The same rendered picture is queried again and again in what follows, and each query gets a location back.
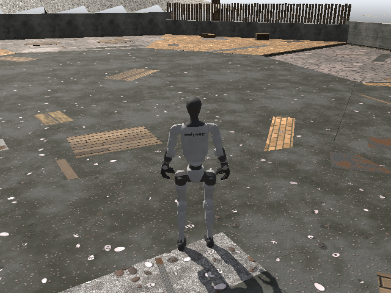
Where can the left robot forearm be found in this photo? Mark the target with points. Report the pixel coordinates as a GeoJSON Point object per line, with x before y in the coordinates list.
{"type": "Point", "coordinates": [166, 161]}

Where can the robot left upper arm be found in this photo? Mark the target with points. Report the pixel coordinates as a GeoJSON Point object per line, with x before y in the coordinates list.
{"type": "Point", "coordinates": [172, 140]}

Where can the left robot thigh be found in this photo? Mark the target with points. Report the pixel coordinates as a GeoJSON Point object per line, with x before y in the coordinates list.
{"type": "Point", "coordinates": [181, 185]}

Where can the robot right upper arm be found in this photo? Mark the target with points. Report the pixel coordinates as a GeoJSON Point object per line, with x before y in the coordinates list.
{"type": "Point", "coordinates": [213, 129]}

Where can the robot left hand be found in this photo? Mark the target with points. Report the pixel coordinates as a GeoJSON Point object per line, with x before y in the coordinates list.
{"type": "Point", "coordinates": [163, 172]}

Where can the right robot forearm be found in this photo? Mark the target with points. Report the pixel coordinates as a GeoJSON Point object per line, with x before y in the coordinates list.
{"type": "Point", "coordinates": [223, 160]}

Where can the left robot foot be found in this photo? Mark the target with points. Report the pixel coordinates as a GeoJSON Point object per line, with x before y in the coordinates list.
{"type": "Point", "coordinates": [181, 246]}

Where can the robot right hand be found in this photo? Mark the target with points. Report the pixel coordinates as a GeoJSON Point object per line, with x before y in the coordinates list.
{"type": "Point", "coordinates": [221, 171]}

